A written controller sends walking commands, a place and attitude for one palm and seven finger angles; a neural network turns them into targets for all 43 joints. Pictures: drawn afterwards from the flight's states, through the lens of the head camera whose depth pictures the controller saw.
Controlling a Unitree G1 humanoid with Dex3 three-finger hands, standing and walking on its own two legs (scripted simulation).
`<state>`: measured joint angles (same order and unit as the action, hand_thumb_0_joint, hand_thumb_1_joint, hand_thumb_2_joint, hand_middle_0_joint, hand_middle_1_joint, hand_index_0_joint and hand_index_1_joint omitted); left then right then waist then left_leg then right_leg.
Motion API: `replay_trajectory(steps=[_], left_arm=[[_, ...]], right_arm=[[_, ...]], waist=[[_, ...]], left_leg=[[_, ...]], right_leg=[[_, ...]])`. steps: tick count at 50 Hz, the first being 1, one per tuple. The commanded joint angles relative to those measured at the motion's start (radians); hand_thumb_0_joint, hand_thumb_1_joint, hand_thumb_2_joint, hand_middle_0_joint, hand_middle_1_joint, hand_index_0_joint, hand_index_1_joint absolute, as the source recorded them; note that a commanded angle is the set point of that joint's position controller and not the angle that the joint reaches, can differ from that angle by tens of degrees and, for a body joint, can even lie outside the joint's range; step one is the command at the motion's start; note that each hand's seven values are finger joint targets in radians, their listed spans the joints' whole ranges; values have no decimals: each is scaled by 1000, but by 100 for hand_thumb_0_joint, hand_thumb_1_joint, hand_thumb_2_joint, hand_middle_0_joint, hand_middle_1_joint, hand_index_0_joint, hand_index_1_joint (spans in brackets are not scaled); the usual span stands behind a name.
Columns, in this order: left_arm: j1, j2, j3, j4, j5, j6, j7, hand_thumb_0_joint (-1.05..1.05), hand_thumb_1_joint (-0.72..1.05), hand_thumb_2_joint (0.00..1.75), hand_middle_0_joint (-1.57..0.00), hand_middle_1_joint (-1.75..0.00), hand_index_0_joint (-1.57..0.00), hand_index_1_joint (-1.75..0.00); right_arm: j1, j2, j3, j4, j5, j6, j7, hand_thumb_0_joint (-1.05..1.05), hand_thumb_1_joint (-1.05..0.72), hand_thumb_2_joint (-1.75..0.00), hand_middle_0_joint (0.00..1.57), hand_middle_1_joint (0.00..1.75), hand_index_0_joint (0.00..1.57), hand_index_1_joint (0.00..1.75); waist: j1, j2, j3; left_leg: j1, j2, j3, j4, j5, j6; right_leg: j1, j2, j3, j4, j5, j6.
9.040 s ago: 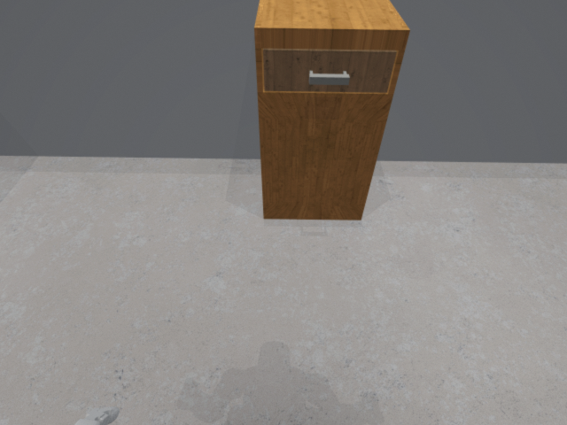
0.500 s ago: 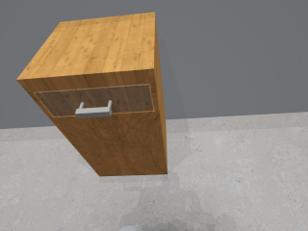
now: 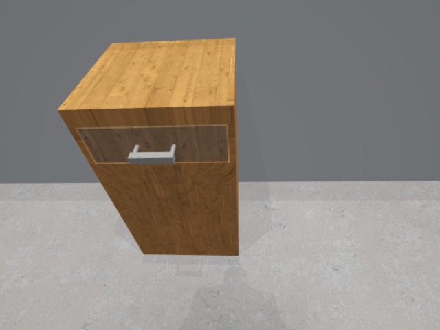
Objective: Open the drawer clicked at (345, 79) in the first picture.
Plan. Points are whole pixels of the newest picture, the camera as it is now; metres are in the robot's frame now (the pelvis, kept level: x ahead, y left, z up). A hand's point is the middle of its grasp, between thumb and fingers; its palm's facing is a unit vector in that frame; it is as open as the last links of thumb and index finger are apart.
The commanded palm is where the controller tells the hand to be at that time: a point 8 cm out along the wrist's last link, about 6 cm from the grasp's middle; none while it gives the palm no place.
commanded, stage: come to a stop and stand still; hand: left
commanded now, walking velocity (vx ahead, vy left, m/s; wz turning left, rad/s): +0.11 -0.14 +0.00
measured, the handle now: (153, 152) +0.58 +0.27 -0.05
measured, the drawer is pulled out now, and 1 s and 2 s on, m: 0.00 0.00 0.00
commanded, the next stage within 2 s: look again from close up in 0.86 s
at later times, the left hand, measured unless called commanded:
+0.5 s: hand out of the picture +0.02 +0.20 -0.18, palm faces +0.01 -0.98 -0.22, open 7.3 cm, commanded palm none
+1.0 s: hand out of the picture +0.01 +0.18 -0.19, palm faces +0.02 -0.98 -0.18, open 7.3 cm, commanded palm none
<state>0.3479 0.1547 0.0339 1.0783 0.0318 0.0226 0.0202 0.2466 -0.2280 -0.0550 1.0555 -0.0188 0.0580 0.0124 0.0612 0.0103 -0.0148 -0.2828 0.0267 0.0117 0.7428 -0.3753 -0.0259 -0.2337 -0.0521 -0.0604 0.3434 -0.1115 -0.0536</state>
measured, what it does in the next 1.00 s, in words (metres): steps on the spot: left foot, then right foot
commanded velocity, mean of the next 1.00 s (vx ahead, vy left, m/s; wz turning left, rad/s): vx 0.01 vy -0.02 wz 0.00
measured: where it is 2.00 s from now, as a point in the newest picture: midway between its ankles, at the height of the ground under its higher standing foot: outside the picture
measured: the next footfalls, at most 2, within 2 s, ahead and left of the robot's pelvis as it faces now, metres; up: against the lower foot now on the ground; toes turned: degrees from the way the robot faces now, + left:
left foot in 0.10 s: +0.00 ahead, +0.16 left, +0.00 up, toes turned +1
right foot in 0.38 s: +0.04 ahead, -0.09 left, +0.00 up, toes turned -3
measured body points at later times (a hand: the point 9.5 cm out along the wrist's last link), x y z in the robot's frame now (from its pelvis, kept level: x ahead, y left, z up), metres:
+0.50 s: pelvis +0.02 +0.02 -0.01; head +0.05 +0.00 +0.44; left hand +0.02 +0.25 -0.17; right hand -0.04 -0.16 -0.18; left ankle -0.04 +0.16 -0.75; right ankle +0.00 -0.08 -0.75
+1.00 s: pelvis +0.02 +0.01 -0.01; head +0.04 +0.01 +0.44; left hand +0.01 +0.23 -0.17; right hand +0.03 -0.21 -0.17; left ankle -0.04 +0.16 -0.75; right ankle +0.00 -0.08 -0.75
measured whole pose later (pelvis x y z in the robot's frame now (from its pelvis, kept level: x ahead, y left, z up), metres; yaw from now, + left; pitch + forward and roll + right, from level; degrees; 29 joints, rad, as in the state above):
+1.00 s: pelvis +0.02 +0.01 -0.01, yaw -1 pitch +0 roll +0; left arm 0.29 0.14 -0.01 1.12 0.01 -0.01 0.03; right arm 0.26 -0.16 0.00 1.11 -0.02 0.00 -0.04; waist 0.01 0.01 0.03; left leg -0.10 0.05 0.01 0.42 -0.32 -0.04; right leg -0.17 0.02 -0.06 0.44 -0.27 -0.03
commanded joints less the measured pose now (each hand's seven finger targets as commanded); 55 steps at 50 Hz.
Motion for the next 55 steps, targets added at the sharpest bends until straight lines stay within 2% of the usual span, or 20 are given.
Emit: replay_trajectory(steps=[1, 3, 4, 5, 6, 7, 8, 10, 13, 16, 18, 21, 23, 29, 47, 48, 49, 50, 52, 55], left_arm=[[-47, 176, 37, -32, -5, -22, 9, 0, 90, 90, -20, -30, -20, -30], [-34, 127, 25, -15, -17, -17, 4, 0, 90, 90, -20, -30, -20, -30], [-10, 70, 13, -19, -24, -13, -1, 0, 90, 90, -20, -30, -20, -30], [-1, 35, 8, -29, -21, -10, -1, 0, 90, 90, -20, -30, -20, -30], [-29, 43, 14, -38, -9, -6, -5, 0, 90, 90, -20, -30, -20, -30], [-18, 45, 22, -31, -4, -11, -17, 0, 90, 90, -20, -30, -20, -30], [-3, 48, 23, -3, 1, -2, -15, 0, 90, 90, -20, -30, -20, -30], [19, 48, 19, 14, -3, -11, -17, 0, 90, 90, -20, -30, -20, -30], [-31, 33, 2, 7, -13, -22, -11, 0, 90, 90, -20, -30, -20, -30], [-65, 19, -8, 0, -24, -29, -1, 0, 90, 90, -20, -30, -20, -30], [1, 37, -7, 34, -28, -39, 3, 0, 90, 90, -20, -30, -20, -30], [47, 80, -10, 70, -30, -51, 14, 0, 90, 90, -20, -30, -20, -30], [35, 64, -11, 74, -31, -51, 19, 0, 90, 90, -20, -30, -20, -30], [3, 54, -16, 59, -30, -45, 27, 0, 90, 90, -20, -30, -20, -30], [-4, 85, -17, 54, -27, -44, 20, 0, 90, 90, -20, -30, -20, -30], [13, 202, -28, -26, -13, -63, 20, 0, 90, 90, -20, -30, -20, -30], [3, 157, -3, -32, -17, -69, 26, 0, 90, 90, -20, -30, -20, -30], [1, 193, 18, -37, -11, -76, 25, 0, 90, 90, -20, -30, -20, -30], [23, 189, 12, -53, -15, -79, 25, 0, 90, 90, -20, -30, -20, -30], [-15, 189, 13, -79, -16, -69, 27, 0, 90, 90, -20, -30, -20, -30]], right_arm=[[159, 18, 14, 9, 5, -44, -19, 0, -90, -90, 20, 30, 20, 30], [231, 2, 17, 42, 3, -61, -35, 0, -90, -90, 20, 30, 20, 30], [236, -54, 8, 38, -11, -71, -41, 0, -90, -90, 20, 30, 20, 30], [186, -111, 1, 7, -12, -65, -46, 0, -90, -90, 20, 30, 20, 30], [143, -121, 4, -16, -15, -62, -54, 0, -90, -90, 20, 30, 20, 30], [71, -114, 10, -29, -17, -64, -58, 0, -90, -90, 20, 30, 20, 30], [42, -75, 25, -15, -12, -75, -56, 0, -90, -90, 20, 30, 20, 30], [53, -20, 40, 0, 0, -85, -59, 0, -90, -90, 20, 30, 20, 30], [140, -3, 44, 40, 4, -90, -66, 0, -90, -90, 20, 30, 20, 30], [195, -1, 39, 74, -3, -90, -70, 0, -90, -90, 20, 30, 20, 30], [206, 4, 36, 83, 6, -91, -71, 0, -90, -90, 20, 30, 20, 30], [200, 60, 46, 78, 17, -102, -65, 0, -90, -90, 20, 30, 20, 30], [195, 52, 42, 87, 11, -87, -66, 0, -90, -90, 20, 30, 20, 30], [183, 50, 43, 104, 10, -83, -69, 0, -90, -90, 20, 30, 20, 30], [100, 6, 44, 78, 10, -73, -67, 0, -90, -90, 20, 30, 20, 30], [37, -80, 26, -49, 3, -62, -48, 0, -90, -90, 20, 30, 20, 30], [47, -82, 21, -71, -6, -80, -53, 0, -90, -90, 20, 30, 20, 30], [54, -70, 8, -63, -8, -89, -63, 0, -90, -90, 20, 30, 20, 30], [77, -60, 9, -73, 3, -91, -66, 0, -90, -90, 20, 30, 20, 30], [75, -82, 3, -86, 4, -85, -58, 0, -90, -90, 20, 30, 20, 30]], waist=[[-75, -203, 36], [-94, -66, 56], [-92, 141, 94], [-75, 261, 176], [-64, 188, 247], [-28, 146, 189], [-10, 249, 173], [-8, 182, 177], [-44, 116, 142], [-66, 137, 102], [-49, 85, 36], [-54, -4, -2], [-57, -143, -3], [-63, -36, 29], [-62, -2, 59], [-75, -83, 177], [-72, 37, 95], [-75, 56, -21], [-70, -38, -95], [-78, -165, -28]], left_leg=[[177, -36, 76, -269, 62, 17], [275, 14, 2, -434, 53, 23], [199, 178, -241, -577, -197, 70], [47, 336, -429, -717, -431, 124], [-97, 367, -461, -759, -449, 166], [-167, 311, -395, -730, -377, 166], [-175, 242, -332, -723, -320, 134], [-84, 163, -190, -663, -80, 120], [54, 161, -150, -579, 210, 142], [148, 182, -143, -463, 516, 164], [144, 137, -103, -359, 586, 113], [32, 55, -36, -362, 328, 42], [65, 55, -23, -354, 307, 30], [146, 80, -22, -356, 453, 32], [182, 84, -23, -381, 366, 28], [109, 50, -43, -335, 265, 28], [59, 55, -35, -283, 227, 39], [73, 42, -35, -241, 278, 47], [60, 26, -20, -217, 212, 45], [40, 26, -21, -230, 176, 59]], right_leg=[[-118, -135, 193, -215, -480, -20], [-223, -77, 150, -61, -476, 12], [-280, 9, 79, 135, -410, 37], [-304, 54, -12, 297, -353, 50], [-277, 34, 45, 415, -309, 46], [-187, 29, 50, 506, -272, 57], [-172, 29, 64, 540, -250, 54], [-193, 20, 59, 552, -181, 64], [-192, 11, 41, 431, -210, 78], [-107, 13, 19, 201, -257, 79], [48, 8, 34, 15, -10, 70], [210, -112, 116, 69, 347, 16], [183, -82, 111, 86, 358, 5], [124, -59, 95, 76, 329, 14], [102, -55, 110, 13, 225, 15], [4, -28, 119, 20, 106, 25], [25, -69, 156, 70, 71, 8], [99, -88, 175, 101, 287, -12], [176, -115, 183, 93, 387, -29], [130, -106, 161, 76, 299, -27]])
